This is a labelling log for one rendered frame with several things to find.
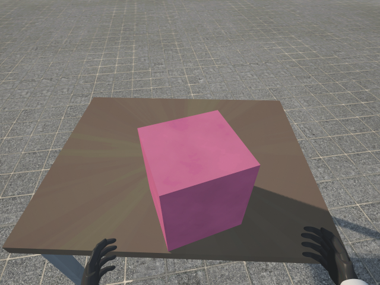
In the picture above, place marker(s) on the carton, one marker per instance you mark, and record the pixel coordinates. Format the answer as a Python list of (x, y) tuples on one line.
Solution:
[(201, 176)]

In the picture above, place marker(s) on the table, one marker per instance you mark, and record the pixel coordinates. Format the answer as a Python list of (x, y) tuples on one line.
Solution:
[(97, 188)]

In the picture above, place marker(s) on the robot right hand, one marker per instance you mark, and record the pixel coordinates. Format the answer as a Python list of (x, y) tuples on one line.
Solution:
[(333, 256)]

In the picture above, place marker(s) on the robot left hand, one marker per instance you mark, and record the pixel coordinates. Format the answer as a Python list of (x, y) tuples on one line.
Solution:
[(93, 272)]

